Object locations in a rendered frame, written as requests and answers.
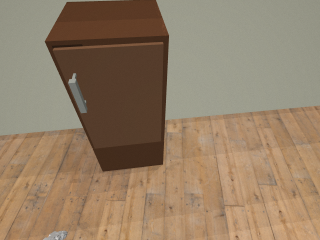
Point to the handle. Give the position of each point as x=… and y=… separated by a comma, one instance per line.
x=75, y=89

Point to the left robot hand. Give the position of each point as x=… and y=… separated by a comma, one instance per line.
x=60, y=235

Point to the cupboard door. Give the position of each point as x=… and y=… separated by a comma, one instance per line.
x=123, y=88

